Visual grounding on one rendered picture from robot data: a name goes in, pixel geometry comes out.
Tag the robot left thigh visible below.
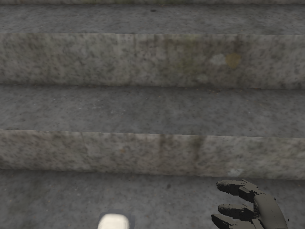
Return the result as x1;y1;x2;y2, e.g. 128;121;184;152
97;208;135;229

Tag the robot right hand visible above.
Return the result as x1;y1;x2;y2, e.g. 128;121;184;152
211;179;290;229

